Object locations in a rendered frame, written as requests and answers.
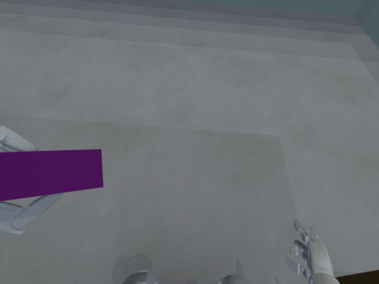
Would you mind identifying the robot right forearm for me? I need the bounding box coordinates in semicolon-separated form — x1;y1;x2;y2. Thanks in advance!
309;272;340;284

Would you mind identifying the robot left hand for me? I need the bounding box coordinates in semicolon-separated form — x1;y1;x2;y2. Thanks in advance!
0;125;63;234

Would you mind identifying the table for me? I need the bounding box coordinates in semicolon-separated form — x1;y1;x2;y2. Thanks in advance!
336;270;379;284

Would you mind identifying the sponge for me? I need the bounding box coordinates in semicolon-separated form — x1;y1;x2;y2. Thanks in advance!
0;149;104;201

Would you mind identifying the robot left thigh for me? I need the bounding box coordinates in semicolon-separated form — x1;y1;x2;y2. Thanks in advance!
122;272;159;284

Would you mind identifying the robot right hand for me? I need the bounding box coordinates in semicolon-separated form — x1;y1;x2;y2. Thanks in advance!
286;220;334;281

